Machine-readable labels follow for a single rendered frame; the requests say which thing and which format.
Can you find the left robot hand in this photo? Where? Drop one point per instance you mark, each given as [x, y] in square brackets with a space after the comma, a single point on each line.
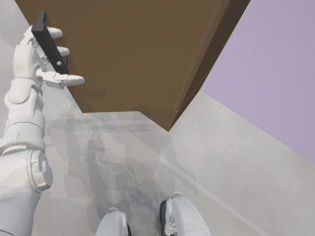
[27, 61]

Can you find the handle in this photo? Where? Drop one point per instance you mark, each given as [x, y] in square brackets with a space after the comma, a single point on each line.
[47, 44]

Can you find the cupboard door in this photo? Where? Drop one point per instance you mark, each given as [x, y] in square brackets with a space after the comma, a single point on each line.
[134, 55]

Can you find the robot right thigh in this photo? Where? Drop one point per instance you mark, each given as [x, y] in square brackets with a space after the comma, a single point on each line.
[185, 216]

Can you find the left robot upper arm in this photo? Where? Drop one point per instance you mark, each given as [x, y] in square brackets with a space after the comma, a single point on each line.
[24, 176]

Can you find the robot right shin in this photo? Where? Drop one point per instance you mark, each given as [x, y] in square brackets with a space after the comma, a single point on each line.
[171, 228]

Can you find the robot left forearm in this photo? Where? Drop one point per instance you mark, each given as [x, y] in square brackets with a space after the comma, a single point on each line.
[25, 125]

